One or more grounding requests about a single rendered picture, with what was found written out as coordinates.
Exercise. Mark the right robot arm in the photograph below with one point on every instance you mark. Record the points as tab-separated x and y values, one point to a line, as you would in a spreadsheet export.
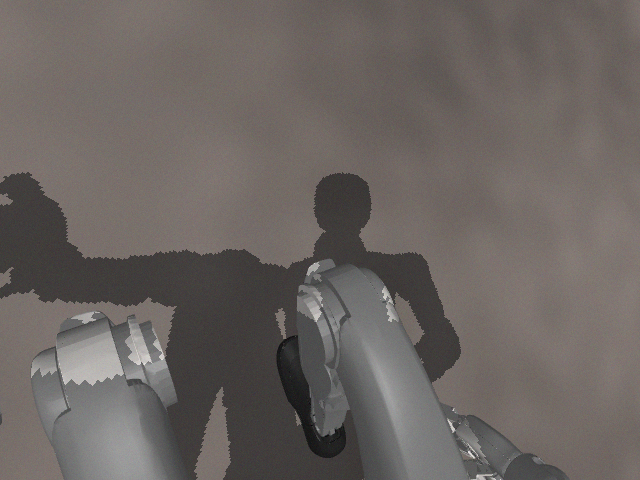
530	467

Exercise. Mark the right robot foot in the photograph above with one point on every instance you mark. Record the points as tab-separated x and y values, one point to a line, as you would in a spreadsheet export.
296	389

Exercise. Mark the right robot hand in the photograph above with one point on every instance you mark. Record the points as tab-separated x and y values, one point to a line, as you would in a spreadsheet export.
476	439

